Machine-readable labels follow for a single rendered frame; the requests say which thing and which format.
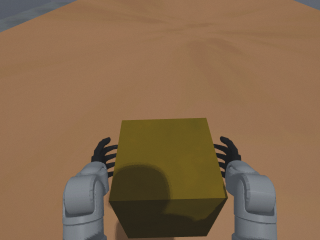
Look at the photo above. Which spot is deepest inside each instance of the right robot hand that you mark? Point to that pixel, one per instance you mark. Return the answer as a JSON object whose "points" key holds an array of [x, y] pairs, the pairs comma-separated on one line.
{"points": [[231, 153]]}

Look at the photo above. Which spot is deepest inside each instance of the carton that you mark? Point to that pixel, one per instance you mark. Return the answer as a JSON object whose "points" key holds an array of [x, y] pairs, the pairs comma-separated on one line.
{"points": [[167, 180]]}

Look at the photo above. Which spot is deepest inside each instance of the left robot hand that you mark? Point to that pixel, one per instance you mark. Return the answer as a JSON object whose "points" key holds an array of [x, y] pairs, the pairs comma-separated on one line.
{"points": [[101, 150]]}

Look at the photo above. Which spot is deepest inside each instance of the right robot forearm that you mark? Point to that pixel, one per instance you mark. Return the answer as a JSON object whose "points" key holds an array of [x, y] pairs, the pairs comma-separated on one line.
{"points": [[255, 207]]}

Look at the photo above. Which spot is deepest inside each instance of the left robot forearm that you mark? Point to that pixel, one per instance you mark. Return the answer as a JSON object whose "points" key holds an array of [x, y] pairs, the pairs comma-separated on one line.
{"points": [[83, 203]]}

